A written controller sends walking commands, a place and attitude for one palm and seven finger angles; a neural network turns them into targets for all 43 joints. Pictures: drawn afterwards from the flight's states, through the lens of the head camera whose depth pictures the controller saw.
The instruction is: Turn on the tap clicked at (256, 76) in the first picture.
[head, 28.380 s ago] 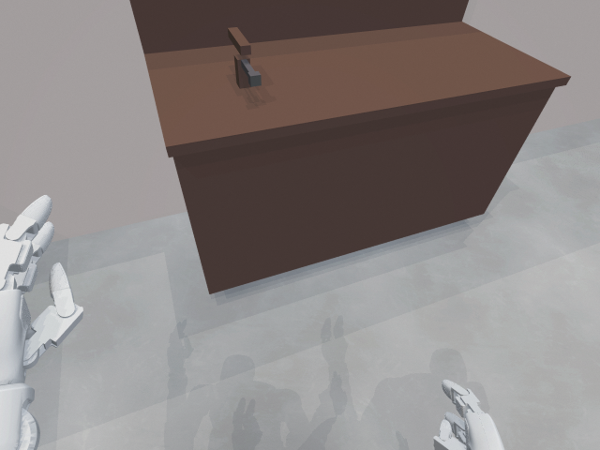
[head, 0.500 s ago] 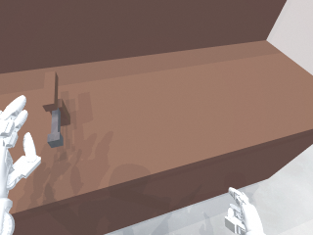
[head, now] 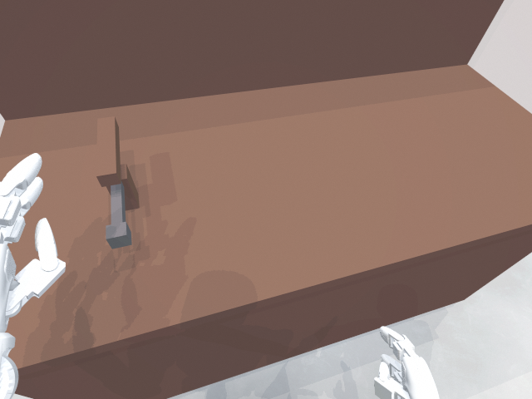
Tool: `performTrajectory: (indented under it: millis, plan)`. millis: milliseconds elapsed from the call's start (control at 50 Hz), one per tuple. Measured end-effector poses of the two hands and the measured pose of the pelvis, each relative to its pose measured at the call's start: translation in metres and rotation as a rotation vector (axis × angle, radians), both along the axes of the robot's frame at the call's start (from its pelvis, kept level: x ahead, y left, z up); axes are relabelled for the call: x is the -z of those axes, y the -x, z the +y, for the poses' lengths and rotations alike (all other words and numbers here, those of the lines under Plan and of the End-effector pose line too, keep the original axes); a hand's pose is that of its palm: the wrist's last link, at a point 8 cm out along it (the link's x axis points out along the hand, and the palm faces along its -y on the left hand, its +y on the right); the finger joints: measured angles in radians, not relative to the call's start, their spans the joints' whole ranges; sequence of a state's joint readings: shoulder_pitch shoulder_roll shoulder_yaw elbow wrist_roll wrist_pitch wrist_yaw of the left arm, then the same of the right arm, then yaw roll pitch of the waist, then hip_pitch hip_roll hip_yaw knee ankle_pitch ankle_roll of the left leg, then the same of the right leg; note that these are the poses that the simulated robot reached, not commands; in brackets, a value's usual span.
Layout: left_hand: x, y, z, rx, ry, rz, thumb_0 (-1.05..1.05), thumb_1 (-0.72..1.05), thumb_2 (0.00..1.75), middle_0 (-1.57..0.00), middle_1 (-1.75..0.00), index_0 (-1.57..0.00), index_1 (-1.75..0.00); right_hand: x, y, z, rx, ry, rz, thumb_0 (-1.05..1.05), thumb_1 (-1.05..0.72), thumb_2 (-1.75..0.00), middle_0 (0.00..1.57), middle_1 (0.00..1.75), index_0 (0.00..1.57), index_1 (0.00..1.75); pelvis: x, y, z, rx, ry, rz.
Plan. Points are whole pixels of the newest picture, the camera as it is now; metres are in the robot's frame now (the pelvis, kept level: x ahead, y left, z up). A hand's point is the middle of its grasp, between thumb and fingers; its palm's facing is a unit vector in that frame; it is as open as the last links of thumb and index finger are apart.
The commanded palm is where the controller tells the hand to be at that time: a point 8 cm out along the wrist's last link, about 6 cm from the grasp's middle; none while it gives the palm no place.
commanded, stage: come to a stop and stand still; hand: left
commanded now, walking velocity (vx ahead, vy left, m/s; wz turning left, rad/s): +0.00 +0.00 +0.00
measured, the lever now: (119, 235) +0.32 +0.25 +0.05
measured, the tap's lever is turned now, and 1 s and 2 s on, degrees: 0 0 0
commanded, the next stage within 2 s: look again from close up in 0.02 s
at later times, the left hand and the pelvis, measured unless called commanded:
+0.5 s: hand (88, 274) +0.22 +0.22 +0.14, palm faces +0.29 -0.85 -0.44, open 7.4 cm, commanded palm +0.15 +0.25 +0.17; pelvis +0.00 -0.03 -0.01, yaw +2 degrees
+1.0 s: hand (34, 284) +0.20 +0.26 +0.15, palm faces +0.43 -0.82 -0.37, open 7.4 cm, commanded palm +0.14 +0.27 +0.17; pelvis -0.02 -0.01 -0.01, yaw +0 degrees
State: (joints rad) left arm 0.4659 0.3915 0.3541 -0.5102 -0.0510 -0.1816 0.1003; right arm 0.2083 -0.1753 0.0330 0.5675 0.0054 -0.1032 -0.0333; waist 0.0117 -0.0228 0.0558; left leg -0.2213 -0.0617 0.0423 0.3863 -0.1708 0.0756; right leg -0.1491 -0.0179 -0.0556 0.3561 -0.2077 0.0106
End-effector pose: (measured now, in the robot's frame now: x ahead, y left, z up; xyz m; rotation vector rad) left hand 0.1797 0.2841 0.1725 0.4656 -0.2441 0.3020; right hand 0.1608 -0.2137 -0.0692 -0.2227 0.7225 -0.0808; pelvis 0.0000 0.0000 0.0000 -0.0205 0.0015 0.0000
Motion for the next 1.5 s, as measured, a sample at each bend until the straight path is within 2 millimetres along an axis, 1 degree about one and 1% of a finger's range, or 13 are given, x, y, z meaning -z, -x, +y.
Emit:
performTrajectory:
  millis: [120, 200, 280, 420, 540, 620, 680, 800, 880, 1000, 1160, 1280, 1500]
  plan:
    - [0.006, 0.001, -0.003, -0.025, 0.012, 0.038, 0.02, 0.89, 0.90, -0.21, -0.30, -0.21, -0.30, 0.003, -0.001, -0.008, 0.005, -0.006, 0.010, 0.02, -0.90, -0.90, 0.21, 0.30, 0.21, 0.30, 0.000, -0.002, -0.005, -0.004, 0.000, 0.002]
    - [-0.032, -0.016, 0.008, -0.040, -0.178, -0.133, 0.02, 0.88, 0.90, -0.22, -0.30, -0.22, -0.31, 0.006, -0.002, -0.010, -0.082, 0.031, 0.033, 0.01, -0.90, -0.90, 0.20, 0.30, 0.20, 0.30, 0.005, 0.002, -0.019, -0.052, -0.013, 0.019]
    - [-0.056, -0.024, 0.015, -0.088, -0.185, -0.280, 0.02, 0.89, 0.90, -0.22, -0.30, -0.21, -0.31, 0.005, -0.007, -0.023, -0.126, 0.034, 0.042, 0.02, -0.90, -0.90, 0.21, 0.30, 0.21, 0.30, 0.006, -0.001, -0.030, -0.032, -0.011, 0.052]
    - [-0.010, -0.012, -0.033, 0.083, -0.044, -0.099, 0.01, 0.89, 0.90, -0.21, -0.30, -0.21, -0.30, -0.001, -0.008, -0.055, -0.083, 0.045, 0.006, 0.01, -0.90, -0.90, 0.21, 0.30, 0.21, 0.30, 0.008, -0.008, -0.030, -0.022, -0.008, 0.062]
    - [0.013, 0.005, -0.013, 0.009, -0.044, 0.008, 0.02, 0.88, 0.90, -0.22, -0.30, -0.22, -0.31, 0.003, -0.002, -0.065, -0.081, 0.090, 0.058, 0.01, -0.90, -0.90, 0.20, 0.30, 0.20, 0.30, 0.009, 0.000, -0.036, -0.044, -0.006, 0.053]
    - [-0.011, 0.006, 0.012, -0.068, -0.159, -0.101, 0.02, 0.88, 0.90, -0.22, -0.30, -0.22, -0.31, 0.005, 0.002, -0.056, -0.126, 0.097, 0.061, 0.01, -0.91, -0.90, 0.20, 0.30, 0.20, 0.30, 0.009, 0.009, -0.037, -0.029, 0.000, 0.043]
    - [-0.019, 0.005, 0.008, -0.088, -0.079, -0.180, 0.02, 0.89, 0.90, -0.22, -0.30, -0.21, -0.31, 0.004, 0.002, -0.043, -0.106, 0.038, -0.001, 0.02, -0.90, -0.90, 0.20, 0.30, 0.20, 0.30, 0.008, 0.014, -0.029, -0.006, 0.001, 0.017]
    - [-0.001, 0.008, -0.034, 0.070, 0.008, -0.082, 0.02, 0.89, 0.90, -0.21, -0.30, -0.21, -0.30, 0.004, 0.008, -0.016, -0.022, -0.068, -0.109, 0.02, -0.90, -0.90, 0.20, 0.30, 0.20, 0.30, 0.009, 0.017, -0.012, 0.014, -0.004, -0.012]
    - [0.012, 0.015, -0.017, 0.048, -0.014, -0.002, 0.01, 0.88, 0.90, -0.22, -0.30, -0.21, -0.31, 0.005, 0.019, -0.005, 0.005, -0.069, -0.077, 0.01, -0.90, -0.90, 0.21, 0.30, 0.20, 0.30, 0.007, 0.018, -0.012, 0.008, 0.001, -0.010]
    - [0.011, 0.024, 0.016, -0.083, 0.011, -0.054, 0.02, 0.88, 0.90, -0.22, -0.30, -0.22, -0.31, 0.005, 0.028, -0.004, -0.039, -0.003, -0.008, 0.02, -0.90, -0.90, 0.21, 0.30, 0.20, 0.30, 0.006, 0.019, -0.008, -0.007, 0.008, -0.008]
    - [0.006, 0.013, 0.003, -0.022, 0.046, -0.107, 0.02, 0.89, 0.90, -0.21, -0.30, -0.21, -0.30, -0.003, 0.009, -0.005, -0.048, 0.033, -0.041, 0.02, -0.90, -0.90, 0.21, 0.30, 0.21, 0.30, 0.004, 0.011, 0.002, -0.005, 0.010, -0.010]
    - [0.008, 0.002, 0.009, 0.000, 0.014, -0.063, 0.02, 0.89, 0.90, -0.21, -0.30, -0.21, -0.30, -0.012, -0.007, 0.000, -0.029, 0.026, -0.084, 0.02, -0.90, -0.90, 0.20, 0.30, 0.20, 0.30, 0.004, 0.006, 0.004, -0.002, 0.009, -0.007]
    - [0.012, 0.007, 0.012, -0.024, 0.037, -0.033, 0.02, 0.89, 0.90, -0.21, -0.30, -0.21, -0.30, -0.009, -0.012, 0.005, -0.053, 0.030, -0.043, 0.01, -0.90, -0.90, 0.21, 0.30, 0.20, 0.30, 0.003, 0.003, 0.005, -0.008, 0.012, -0.002]
